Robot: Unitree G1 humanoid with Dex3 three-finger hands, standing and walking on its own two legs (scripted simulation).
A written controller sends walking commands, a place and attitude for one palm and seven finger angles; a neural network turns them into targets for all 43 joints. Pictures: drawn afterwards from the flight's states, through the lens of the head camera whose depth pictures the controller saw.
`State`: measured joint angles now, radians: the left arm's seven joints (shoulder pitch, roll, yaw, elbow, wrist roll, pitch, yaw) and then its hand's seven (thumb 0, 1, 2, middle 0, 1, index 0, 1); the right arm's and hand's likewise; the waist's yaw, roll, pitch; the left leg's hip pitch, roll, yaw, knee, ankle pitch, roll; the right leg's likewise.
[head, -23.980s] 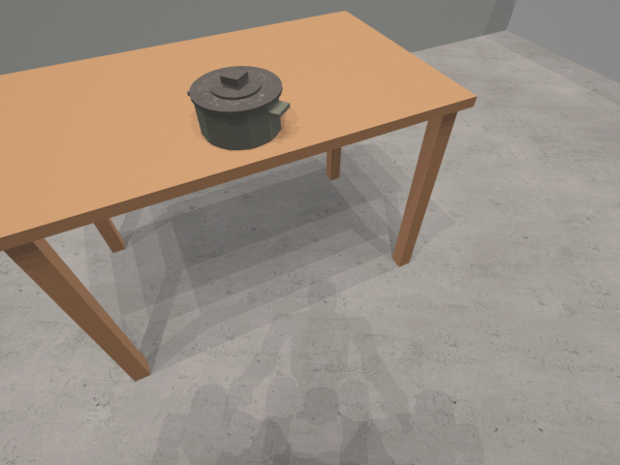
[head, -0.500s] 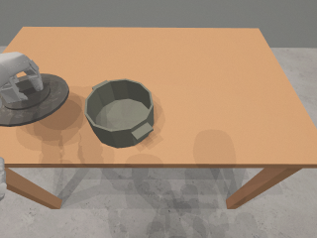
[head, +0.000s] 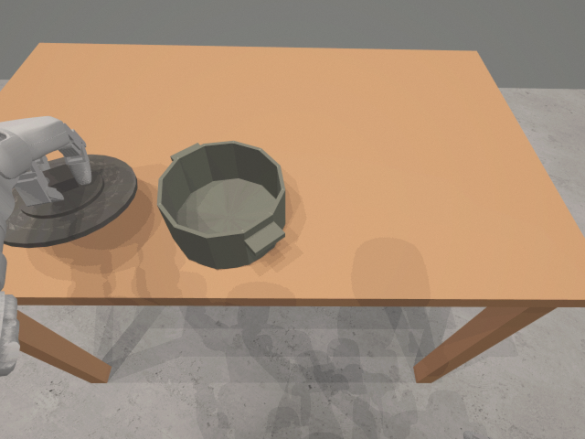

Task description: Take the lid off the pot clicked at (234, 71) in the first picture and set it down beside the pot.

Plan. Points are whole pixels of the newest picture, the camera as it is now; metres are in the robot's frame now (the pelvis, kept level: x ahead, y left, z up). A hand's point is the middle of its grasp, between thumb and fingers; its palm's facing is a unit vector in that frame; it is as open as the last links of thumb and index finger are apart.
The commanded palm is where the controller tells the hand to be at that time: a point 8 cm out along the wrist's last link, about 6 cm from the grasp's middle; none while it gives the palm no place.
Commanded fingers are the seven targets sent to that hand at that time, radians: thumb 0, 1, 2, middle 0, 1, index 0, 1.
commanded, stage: lower the lid onto the table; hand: left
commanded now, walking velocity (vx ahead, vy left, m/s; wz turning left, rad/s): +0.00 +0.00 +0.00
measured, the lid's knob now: (56, 180) +0.45 +0.34 +0.09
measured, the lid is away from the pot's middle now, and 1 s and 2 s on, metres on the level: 0.23 0.24 0.26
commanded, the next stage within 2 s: open the fingers wide in 1.18 s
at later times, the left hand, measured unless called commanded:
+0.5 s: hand (54, 190) +0.43 +0.34 +0.08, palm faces -0.48 -0.12 -0.87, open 6.8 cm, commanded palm +0.45 +0.34 +0.15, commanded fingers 0.00 0.57 1.07 -0.85 -0.99 -0.93 -1.03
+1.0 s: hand (55, 206) +0.42 +0.34 +0.06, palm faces -0.50 -0.13 -0.86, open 6.7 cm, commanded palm +0.45 +0.34 +0.11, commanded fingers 0.00 0.57 1.07 -0.85 -0.99 -0.93 -1.03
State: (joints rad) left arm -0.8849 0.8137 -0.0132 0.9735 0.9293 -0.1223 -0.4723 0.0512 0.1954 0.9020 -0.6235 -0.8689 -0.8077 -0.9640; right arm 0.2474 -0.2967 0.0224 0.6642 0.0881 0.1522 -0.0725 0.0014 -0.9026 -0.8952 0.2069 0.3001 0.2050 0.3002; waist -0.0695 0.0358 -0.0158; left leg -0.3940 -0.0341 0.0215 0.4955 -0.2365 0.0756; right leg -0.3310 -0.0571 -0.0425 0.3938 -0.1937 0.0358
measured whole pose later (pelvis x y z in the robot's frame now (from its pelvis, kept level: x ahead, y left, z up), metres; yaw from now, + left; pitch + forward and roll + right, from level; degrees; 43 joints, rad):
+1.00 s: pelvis +0.00 +0.01 -0.01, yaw -2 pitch +11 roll -3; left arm -0.85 0.84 0.04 1.09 0.96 -0.21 -0.40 0.05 0.20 0.89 -0.62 -0.88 -0.83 -0.98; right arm 0.30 -0.30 0.02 0.68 0.09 0.14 -0.10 0.00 -0.90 -0.90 0.21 0.30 0.21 0.30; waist -0.10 0.02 -0.05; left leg -0.54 -0.02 0.04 0.64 -0.30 0.09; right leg -0.47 -0.04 -0.02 0.51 -0.24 0.03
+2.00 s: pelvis -0.01 +0.04 -0.02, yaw -2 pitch +12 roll -4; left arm -0.79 0.79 0.03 1.00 0.98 -0.22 -0.30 0.00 0.19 0.70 -0.48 -0.95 -0.52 -0.96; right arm 0.33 -0.29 0.01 0.66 0.08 0.17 -0.08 0.00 -0.90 -0.90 0.21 0.30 0.21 0.30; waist -0.09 0.03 -0.07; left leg -0.60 -0.03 0.06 0.69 -0.32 0.12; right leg -0.53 -0.05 0.01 0.55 -0.25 -0.02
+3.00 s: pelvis +0.00 +0.02 -0.01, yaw -1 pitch +10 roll -3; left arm -0.83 0.83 0.03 0.97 0.96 -0.19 -0.38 0.00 -0.02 0.69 -0.38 -0.84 -0.38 -0.83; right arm 0.29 -0.29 0.02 0.65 0.09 0.17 -0.08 0.00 -0.90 -0.90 0.21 0.30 0.21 0.30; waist -0.08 0.03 -0.05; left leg -0.50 -0.03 0.04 0.61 -0.29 0.10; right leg -0.43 -0.05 0.00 0.48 -0.23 0.02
